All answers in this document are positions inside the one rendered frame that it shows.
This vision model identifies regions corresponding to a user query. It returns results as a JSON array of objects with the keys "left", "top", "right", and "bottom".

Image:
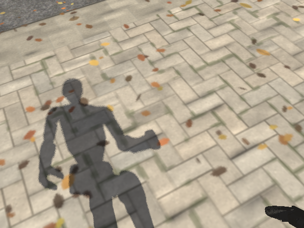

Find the robot right hand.
[{"left": 265, "top": 205, "right": 304, "bottom": 228}]

